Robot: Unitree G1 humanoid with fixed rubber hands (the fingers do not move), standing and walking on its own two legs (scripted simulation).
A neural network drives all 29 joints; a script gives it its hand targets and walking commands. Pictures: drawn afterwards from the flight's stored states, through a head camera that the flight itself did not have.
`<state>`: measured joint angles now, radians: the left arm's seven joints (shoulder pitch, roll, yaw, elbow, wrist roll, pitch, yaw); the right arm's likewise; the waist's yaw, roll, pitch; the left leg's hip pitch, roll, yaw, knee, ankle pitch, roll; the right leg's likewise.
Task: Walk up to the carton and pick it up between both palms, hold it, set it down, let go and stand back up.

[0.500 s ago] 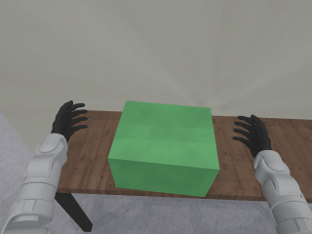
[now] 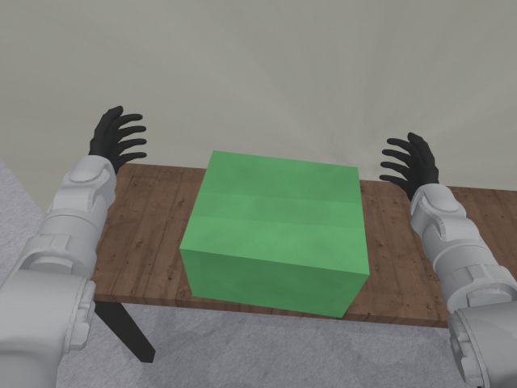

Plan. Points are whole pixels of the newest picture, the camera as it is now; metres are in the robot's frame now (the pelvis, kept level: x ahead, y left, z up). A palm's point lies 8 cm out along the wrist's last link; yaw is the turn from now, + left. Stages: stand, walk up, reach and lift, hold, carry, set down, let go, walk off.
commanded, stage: reach and lift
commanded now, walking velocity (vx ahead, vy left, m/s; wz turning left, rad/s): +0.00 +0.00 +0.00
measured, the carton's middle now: (275, 231) +0.43 +0.01 -0.03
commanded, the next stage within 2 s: none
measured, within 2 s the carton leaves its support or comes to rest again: neither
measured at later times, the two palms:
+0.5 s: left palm (132, 204) +0.41 +0.26 +0.04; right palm (396, 219) +0.43 -0.20 +0.04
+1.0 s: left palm (148, 207) +0.42 +0.24 +0.03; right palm (386, 218) +0.43 -0.19 +0.03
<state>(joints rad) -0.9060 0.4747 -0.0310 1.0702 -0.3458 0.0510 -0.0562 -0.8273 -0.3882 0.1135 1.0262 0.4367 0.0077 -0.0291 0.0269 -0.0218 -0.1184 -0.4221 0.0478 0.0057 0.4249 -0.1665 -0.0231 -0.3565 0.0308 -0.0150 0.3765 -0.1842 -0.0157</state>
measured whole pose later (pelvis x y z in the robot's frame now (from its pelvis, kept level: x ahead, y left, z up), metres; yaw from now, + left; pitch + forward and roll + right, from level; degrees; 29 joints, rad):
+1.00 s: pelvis -0.02 +0.01 -0.04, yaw -1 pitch +26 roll -2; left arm -1.01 0.31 -0.15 1.50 -0.36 -0.41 0.00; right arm -0.95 -0.31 0.17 1.38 0.45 -0.33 -0.02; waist 0.03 -0.02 -0.29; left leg -0.93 0.05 -0.01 0.73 -0.25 -0.02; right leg -0.87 0.03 -0.03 0.70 -0.28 -0.01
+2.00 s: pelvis -0.02 +0.00 -0.04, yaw -1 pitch +25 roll -2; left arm -1.03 0.24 0.01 1.54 -0.20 -0.48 0.01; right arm -0.97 -0.23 -0.02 1.40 0.25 -0.35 -0.08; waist 0.02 -0.02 -0.27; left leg -0.90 0.05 -0.01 0.71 -0.24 -0.02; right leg -0.84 0.03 -0.03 0.68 -0.27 -0.01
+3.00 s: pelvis +0.00 +0.01 +0.00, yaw +0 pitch +14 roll -2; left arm -0.75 0.17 0.03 1.29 -0.12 -0.46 0.04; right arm -0.64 -0.15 -0.19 1.08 0.01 -0.37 -0.08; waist 0.02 0.00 -0.18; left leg -0.51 0.03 0.00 0.41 -0.15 0.00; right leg -0.43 0.01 -0.04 0.32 -0.15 0.00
